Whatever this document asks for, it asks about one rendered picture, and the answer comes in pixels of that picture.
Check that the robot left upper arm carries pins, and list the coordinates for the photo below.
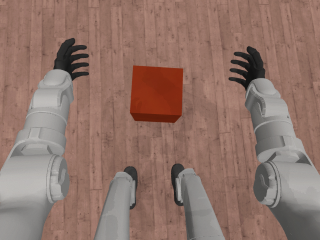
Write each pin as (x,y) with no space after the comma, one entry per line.
(29,187)

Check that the robot right shin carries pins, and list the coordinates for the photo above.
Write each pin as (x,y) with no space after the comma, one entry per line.
(188,171)

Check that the robot right upper arm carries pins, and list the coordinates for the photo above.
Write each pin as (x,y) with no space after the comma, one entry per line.
(291,191)

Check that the robot left hand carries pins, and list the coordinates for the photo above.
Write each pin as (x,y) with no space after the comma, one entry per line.
(64,58)

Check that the robot right forearm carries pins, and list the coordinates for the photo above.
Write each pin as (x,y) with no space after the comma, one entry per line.
(272,125)

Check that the robot left thigh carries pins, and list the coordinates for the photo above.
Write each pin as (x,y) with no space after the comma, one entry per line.
(114,221)

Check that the carton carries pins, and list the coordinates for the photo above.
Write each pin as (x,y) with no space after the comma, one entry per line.
(156,94)

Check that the robot left forearm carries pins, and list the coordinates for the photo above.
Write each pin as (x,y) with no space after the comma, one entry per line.
(47,117)

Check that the robot right hand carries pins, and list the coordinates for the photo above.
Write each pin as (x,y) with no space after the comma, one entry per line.
(255,67)

